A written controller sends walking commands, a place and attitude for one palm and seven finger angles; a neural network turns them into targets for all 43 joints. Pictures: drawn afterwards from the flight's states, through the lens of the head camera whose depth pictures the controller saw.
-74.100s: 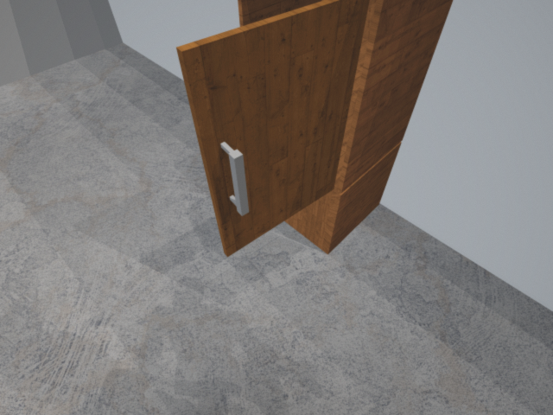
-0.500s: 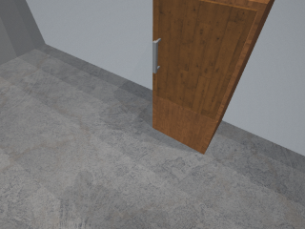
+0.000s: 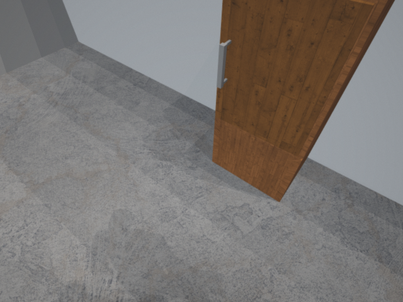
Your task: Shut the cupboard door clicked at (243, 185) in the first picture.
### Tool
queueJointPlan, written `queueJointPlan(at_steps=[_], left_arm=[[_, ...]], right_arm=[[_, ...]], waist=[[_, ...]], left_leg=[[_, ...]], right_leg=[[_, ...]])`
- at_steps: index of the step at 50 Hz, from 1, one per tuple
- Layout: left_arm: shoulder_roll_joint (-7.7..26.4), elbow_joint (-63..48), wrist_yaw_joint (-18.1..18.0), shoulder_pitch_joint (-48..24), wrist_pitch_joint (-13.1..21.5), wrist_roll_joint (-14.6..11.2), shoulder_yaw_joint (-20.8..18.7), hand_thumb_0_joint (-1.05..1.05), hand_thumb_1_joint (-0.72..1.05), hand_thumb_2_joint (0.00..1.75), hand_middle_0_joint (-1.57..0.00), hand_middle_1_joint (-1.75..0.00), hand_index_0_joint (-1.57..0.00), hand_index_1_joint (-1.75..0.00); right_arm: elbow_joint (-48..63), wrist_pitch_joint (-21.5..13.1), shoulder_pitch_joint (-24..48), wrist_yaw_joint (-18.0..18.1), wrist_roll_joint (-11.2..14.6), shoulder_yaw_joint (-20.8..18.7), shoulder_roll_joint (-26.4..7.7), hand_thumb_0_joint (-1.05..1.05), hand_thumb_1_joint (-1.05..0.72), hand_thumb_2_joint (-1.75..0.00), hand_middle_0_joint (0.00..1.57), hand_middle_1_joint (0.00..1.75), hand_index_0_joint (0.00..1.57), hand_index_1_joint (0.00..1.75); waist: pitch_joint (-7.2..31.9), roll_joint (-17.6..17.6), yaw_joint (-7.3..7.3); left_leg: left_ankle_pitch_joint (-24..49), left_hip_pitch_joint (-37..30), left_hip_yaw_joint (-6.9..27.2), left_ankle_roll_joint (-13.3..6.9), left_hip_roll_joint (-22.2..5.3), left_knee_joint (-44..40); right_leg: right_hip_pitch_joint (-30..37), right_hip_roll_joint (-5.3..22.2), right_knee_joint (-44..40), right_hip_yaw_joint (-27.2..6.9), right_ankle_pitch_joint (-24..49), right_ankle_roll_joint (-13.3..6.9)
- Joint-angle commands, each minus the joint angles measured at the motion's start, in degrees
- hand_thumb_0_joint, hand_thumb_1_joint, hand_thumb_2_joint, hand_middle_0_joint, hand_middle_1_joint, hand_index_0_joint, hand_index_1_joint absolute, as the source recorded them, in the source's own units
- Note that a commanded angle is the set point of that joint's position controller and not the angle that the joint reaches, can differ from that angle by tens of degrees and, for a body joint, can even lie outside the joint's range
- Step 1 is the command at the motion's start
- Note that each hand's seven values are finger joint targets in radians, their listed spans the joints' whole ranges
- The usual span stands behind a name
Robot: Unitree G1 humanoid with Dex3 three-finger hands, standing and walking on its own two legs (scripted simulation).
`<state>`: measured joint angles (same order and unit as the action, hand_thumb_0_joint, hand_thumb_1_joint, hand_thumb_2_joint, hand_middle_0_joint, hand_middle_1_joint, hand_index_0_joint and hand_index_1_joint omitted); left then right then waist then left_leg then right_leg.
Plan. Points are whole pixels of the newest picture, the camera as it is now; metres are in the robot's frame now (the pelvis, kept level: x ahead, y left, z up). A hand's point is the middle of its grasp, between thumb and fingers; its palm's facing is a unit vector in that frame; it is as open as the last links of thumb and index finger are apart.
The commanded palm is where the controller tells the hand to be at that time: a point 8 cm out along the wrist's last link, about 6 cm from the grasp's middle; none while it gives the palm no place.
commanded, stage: walk to a spot facing it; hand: left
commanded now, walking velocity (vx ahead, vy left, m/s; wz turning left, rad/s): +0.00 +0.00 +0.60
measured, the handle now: (224, 64) +0.92 -0.05 -0.04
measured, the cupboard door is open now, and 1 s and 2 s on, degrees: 2 2 2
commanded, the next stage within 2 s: turn to face it in 1.48 s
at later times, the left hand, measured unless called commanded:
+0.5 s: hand out of the picture +0.04 +0.24 -0.15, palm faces +0.28 -0.92 -0.28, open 7.4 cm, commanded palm none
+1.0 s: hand out of the picture -0.10 +0.23 -0.18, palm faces +0.61 -0.74 -0.26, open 7.4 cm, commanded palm none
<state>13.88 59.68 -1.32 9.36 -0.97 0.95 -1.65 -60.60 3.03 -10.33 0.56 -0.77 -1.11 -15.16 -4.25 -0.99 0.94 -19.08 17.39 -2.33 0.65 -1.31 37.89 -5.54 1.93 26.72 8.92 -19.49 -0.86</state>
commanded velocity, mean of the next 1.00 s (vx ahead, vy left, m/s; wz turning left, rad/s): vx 0.14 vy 0.00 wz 0.58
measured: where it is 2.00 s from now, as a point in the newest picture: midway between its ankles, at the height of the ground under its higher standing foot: (154, 296)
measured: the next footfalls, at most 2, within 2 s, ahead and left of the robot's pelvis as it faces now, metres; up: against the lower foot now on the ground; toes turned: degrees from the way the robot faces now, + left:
right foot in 0.54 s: +0.06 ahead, -0.12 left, +0.00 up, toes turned +19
left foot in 0.90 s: -0.03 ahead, +0.15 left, +0.00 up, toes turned +41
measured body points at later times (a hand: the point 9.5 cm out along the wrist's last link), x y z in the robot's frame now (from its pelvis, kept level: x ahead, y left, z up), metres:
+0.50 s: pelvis -0.01 +0.00 +0.00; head +0.05 +0.01 +0.44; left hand +0.03 +0.29 -0.13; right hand +0.10 -0.23 -0.16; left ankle +0.02 +0.13 -0.74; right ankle +0.01 -0.13 -0.72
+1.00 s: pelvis +0.03 +0.05 -0.01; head +0.06 +0.09 +0.44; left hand -0.13 +0.27 -0.16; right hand +0.27 -0.10 -0.14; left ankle -0.06 +0.13 -0.74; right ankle +0.07 -0.10 -0.67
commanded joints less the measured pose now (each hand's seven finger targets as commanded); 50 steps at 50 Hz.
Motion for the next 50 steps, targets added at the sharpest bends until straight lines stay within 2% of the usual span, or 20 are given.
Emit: queueJointPlan(at_steps=[1,5,6,7,8,10,19,24,25,26,27,30,32,38,42,43,44,45,46,50], left_arm=[[11.8,-5.1,-1.1,2.7,0.4,1.2,-3.7,0.0,0.9,0.9,-0.2,-0.3,-0.2,-0.3],[11.0,-6.9,-0.7,2.8,0.3,0.5,-4.1,0.0,0.9,0.9,-0.2,-0.3,-0.2,-0.3],[8.7,-7.8,-0.5,5.1,-0.1,0.0,-4.0,0.0,0.9,0.9,-0.2,-0.3,-0.2,-0.3],[5.1,-10.3,-0.4,3.7,-0.4,-0.3,-3.0,0.0,0.9,0.9,-0.2,-0.3,-0.2,-0.3],[5.7,-12.0,-0.6,1.0,-0.9,0.2,-3.1,0.0,0.9,0.9,-0.2,-0.3,-0.2,-0.3],[5.2,-11.3,-0.4,-1.2,-0.9,0.4,-3.6,0.0,0.9,0.9,-0.2,-0.3,-0.2,-0.3],[3.0,-11.8,0.1,0.9,-0.6,0.3,-3.5,0.0,0.9,0.9,-0.2,-0.3,-0.2,-0.3],[4.7,-10.8,-0.4,8.9,-0.3,0.0,-4.0,0.0,0.9,0.9,-0.2,-0.3,-0.2,-0.3],[7.9,-10.9,-0.7,10.6,0.2,0.5,-4.6,0.0,0.9,0.9,-0.2,-0.3,-0.2,-0.3],[12.9,-11.9,-1.0,9.7,0.7,1.5,-5.7,0.0,0.9,0.9,-0.2,-0.3,-0.2,-0.3],[13.2,-13.2,-1.1,4.8,0.3,1.0,-4.7,0.0,0.9,0.9,-0.2,-0.3,-0.2,-0.3],[7.2,-14.5,-1.3,-2.5,1.2,0.8,-3.9,0.0,0.9,0.9,-0.2,-0.3,-0.2,-0.3],[7.4,-14.0,-1.0,-0.2,1.9,0.9,-4.0,0.0,0.9,0.9,-0.2,-0.3,-0.2,-0.3],[11.2,-9.5,0.2,10.6,2.7,1.1,-5.4,0.0,0.9,0.9,-0.2,-0.3,-0.2,-0.3],[12.2,-9.0,0.9,10.0,2.9,0.8,-5.9,0.0,0.9,0.9,-0.2,-0.3,-0.2,-0.3],[11.4,-9.2,1.2,9.4,2.8,0.3,-5.6,0.0,0.9,0.9,-0.2,-0.3,-0.2,-0.3],[7.4,-11.3,1.9,9.0,2.6,-0.1,-5.0,0.0,0.9,0.9,-0.2,-0.3,-0.2,-0.3],[5.4,-16.0,2.2,0.0,2.9,0.5,-3.3,0.0,0.9,0.9,-0.2,-0.3,-0.2,-0.3],[6.3,-16.9,1.8,-4.5,2.7,0.7,-3.7,0.0,0.9,0.9,-0.2,-0.3,-0.2,-0.3],[5.2,-13.2,3.0,-0.2,2.3,0.5,-4.0,0.0,0.9,0.9,-0.2,-0.3,-0.2,-0.3]], right_arm=[[7.1,-0.1,1.5,-0.4,0.2,-2.5,-3.3,0.0,-0.9,-0.9,0.2,0.3,0.2,0.3],[7.4,-0.7,-5.0,-1.4,-0.4,-2.7,-3.2,0.0,-0.9,-0.9,0.2,0.3,0.2,0.3],[7.2,-1.3,-9.0,-1.4,-0.9,-3.6,-7.2,0.0,-0.9,-0.9,0.2,0.3,0.2,0.3],[7.0,-1.4,-12.2,-0.8,-1.0,-5.0,-12.4,0.0,-0.9,-0.9,0.2,0.3,0.2,0.3],[6.6,-1.2,-13.5,-0.2,-1.0,-5.3,-13.3,0.0,-0.9,-0.9,0.2,0.3,0.2,0.3],[8.1,-1.8,-8.5,0.6,-1.1,-4.4,-9.8,0.0,-0.9,-0.9,0.2,0.3,0.2,0.3],[9.3,-1.5,-5.1,0.6,-1.2,-4.8,-8.5,0.0,-0.9,-0.9,0.2,0.3,0.2,0.3],[11.7,-0.5,-0.1,0.0,-0.7,-5.7,-8.0,0.0,-0.9,-0.9,0.2,0.3,0.2,0.3],[12.2,-0.4,-0.4,-0.5,-0.3,-5.5,-5.7,0.0,-0.9,-0.9,0.2,0.3,0.2,0.3],[13.1,-0.6,-1.3,-0.7,0.0,-5.2,-2.0,0.0,-0.9,-0.9,0.2,0.3,0.2,0.3],[13.2,-0.4,-1.0,-1.0,-1.0,-5.7,-3.6,0.0,-0.9,-0.9,0.2,0.3,0.2,0.3],[12.2,0.3,-3.3,-1.8,-0.8,-5.5,-3.1,0.0,-0.9,-0.9,0.2,0.3,0.2,0.3],[12.9,0.0,-1.5,-2.4,-0.7,-4.7,-2.2,0.0,-0.9,-0.9,0.2,0.3,0.2,0.3],[15.6,-1.4,7.1,-3.3,-0.5,-3.2,-0.9,0.0,-0.9,-0.9,0.2,0.3,0.2,0.3],[14.5,-2.8,2.2,-3.1,-0.5,-3.0,-1.9,0.0,-0.9,-0.9,0.2,0.3,0.2,0.3],[12.8,-3.2,-3.9,-2.8,-0.7,-3.6,-4.4,0.0,-0.9,-0.9,0.2,0.3,0.2,0.3],[11.1,-3.6,-10.7,-2.1,-1.4,-5.6,-12.1,0.0,-0.9,-0.9,0.2,0.3,0.2,0.3],[9.2,-3.5,-18.3,-1.4,-1.2,-6.4,-16.0,0.0,-0.9,-0.9,0.2,0.3,0.2,0.3],[7.7,-3.5,-19.1,-0.9,-1.1,-5.9,-15.2,0.0,-0.9,-0.9,0.2,0.3,0.2,0.3],[10.5,-4.9,-6.7,0.1,-1.1,-3.8,-8.7,0.0,-0.9,-0.9,0.2,0.3,0.2,0.3]], waist=[[-1.1,8.6,-0.95],[2.9,5.1,1.89],[5.9,-8.1,2.99],[6.9,-20.6,4.16],[7.7,-11.0,4.69],[5.6,-9.0,2.68],[7.2,-5.8,1.03],[7.8,-7.7,-2.83],[8.1,-0.6,-3.68],[6.5,14.7,-3.61],[3.3,12.1,-2.01],[1.4,11.4,2.56],[2.6,11.2,1.34],[2.3,12.2,-4.34],[4.6,10.9,-1.44],[7.7,5.1,1.88],[11.8,-12.1,5.58],[10.1,-15.8,9.45],[8.4,-8.4,9.55],[1.1,-9.0,1.99]], left_leg=[[-11.5,9.0,1.8,0.7,-2.7,15.8],[7.4,-4.5,-2.7,0.0,-1.2,-4.7],[25.5,-10.9,10.0,-3.8,-8.5,-12.3],[40.3,-12.1,28.3,-12.1,-20.9,-18.2],[25.5,-8.8,30.2,-14.2,-22.6,-20.2],[9.7,-3.8,27.2,-10.8,-16.8,-21.5],[10.3,-4.7,23.5,-10.3,-10.7,-20.6],[5.3,6.9,22.7,-6.4,-5.1,-16.5],[0.2,12.9,19.8,-3.4,-0.5,-10.1],[-9.4,21.2,8.8,1.2,7.3,5.7],[-13.2,18.5,7.1,1.3,5.8,21.6],[-5.1,18.5,6.4,1.9,0.4,34.4],[-4.0,17.4,3.0,2.8,-0.4,28.5],[-6.8,13.8,-3.2,1.2,-0.2,8.8],[-2.5,-1.3,-7.2,-0.5,1.9,-7.6],[1.7,-13.8,-5.6,-1.8,2.0,-14.4],[4.3,-28.7,15.5,-7.9,-12.4,-16.8],[14.9,-33.4,29.2,-14.1,-22.4,-19.5],[9.9,-27.3,27.8,-14.9,-23.0,-19.9],[6.9,-13.8,17.1,-10.8,-13.9,-22.6]], right_leg=[[-0.3,21.4,-3.8,-7.6,38.6,-10.6],[-5.4,15.9,9.3,0.6,31.4,-2.7],[-13.4,10.3,20.8,3.0,15.3,1.5],[-22.1,2.7,33.6,0.4,-20.0,4.4],[-22.8,2.6,39.7,-7.1,-19.3,3.1],[-25.6,3.7,41.6,-10.4,-9.8,2.8],[-21.1,0.0,24.6,-8.8,-5.2,3.9],[-2.3,-2.4,2.6,-7.1,2.4,2.8],[3.7,3.2,-6.9,-13.4,-0.1,0.8],[4.0,19.7,-14.6,-31.4,-7.5,-5.8],[-7.2,26.1,-15.8,-31.4,-5.4,-9.2],[-9.1,18.0,-9.4,-17.9,11.0,-7.9],[-4.0,16.2,-7.6,-11.5,18.2,-6.5],[4.8,19.0,-7.6,-8.7,16.4,-5.8],[1.0,18.3,0.0,-2.8,18.6,-3.2],[-5.3,15.7,10.7,1.7,20.0,-0.5],[-23.0,8.3,28.1,5.7,3.1,3.7],[-38.3,4.5,39.2,0.4,-15.8,4.3],[-39.0,6.3,41.1,-5.5,-14.8,3.3],[-33.4,6.9,35.4,-7.6,-2.1,3.8]])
